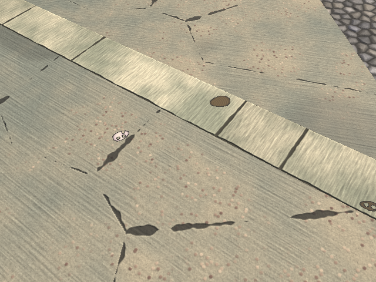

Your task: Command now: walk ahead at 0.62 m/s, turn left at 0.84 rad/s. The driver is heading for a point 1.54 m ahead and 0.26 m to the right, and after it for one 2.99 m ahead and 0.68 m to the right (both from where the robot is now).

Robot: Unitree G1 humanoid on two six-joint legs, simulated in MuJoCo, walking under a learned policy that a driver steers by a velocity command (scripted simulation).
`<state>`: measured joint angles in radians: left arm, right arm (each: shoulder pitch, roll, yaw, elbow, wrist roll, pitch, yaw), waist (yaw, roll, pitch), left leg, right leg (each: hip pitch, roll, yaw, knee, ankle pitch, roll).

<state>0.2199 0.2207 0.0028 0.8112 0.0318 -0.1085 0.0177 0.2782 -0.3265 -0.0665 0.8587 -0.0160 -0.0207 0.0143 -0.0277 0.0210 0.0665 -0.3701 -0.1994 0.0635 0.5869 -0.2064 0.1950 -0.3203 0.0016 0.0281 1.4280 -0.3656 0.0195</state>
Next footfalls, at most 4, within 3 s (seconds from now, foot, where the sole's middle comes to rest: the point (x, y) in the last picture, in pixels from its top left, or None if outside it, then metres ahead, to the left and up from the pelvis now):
0.24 right None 0.44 -0.12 -0.75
0.58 left None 0.34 0.08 -0.75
1.02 right None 0.34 -0.20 -0.75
1.48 left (210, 277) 0.48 -0.03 -0.75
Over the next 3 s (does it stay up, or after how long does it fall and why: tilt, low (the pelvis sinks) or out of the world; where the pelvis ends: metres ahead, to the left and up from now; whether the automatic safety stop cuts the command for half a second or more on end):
stays up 0.98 0.04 0.01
